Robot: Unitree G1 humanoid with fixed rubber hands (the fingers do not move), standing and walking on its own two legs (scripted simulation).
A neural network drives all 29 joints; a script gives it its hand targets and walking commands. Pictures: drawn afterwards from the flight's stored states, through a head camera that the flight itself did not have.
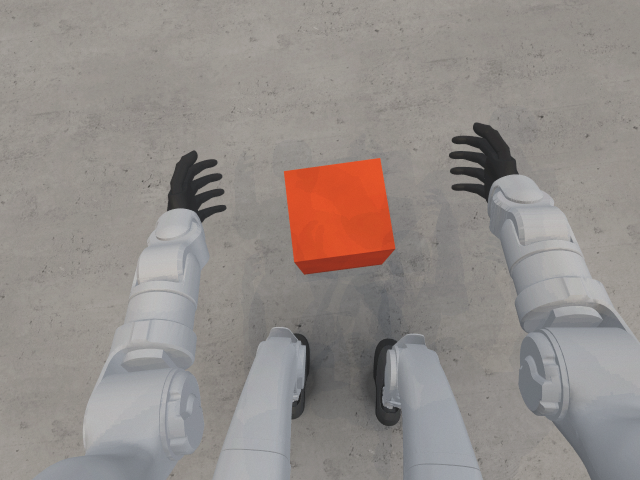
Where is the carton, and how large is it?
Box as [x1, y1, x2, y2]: [284, 158, 394, 274]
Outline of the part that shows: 379,158 284,171 294,262 304,274 381,264 394,249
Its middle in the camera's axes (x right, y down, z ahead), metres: +0.05 -0.04 +0.94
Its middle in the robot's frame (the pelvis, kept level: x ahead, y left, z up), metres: +0.50 +0.03 -0.53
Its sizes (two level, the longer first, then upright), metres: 0.210 0.200 0.250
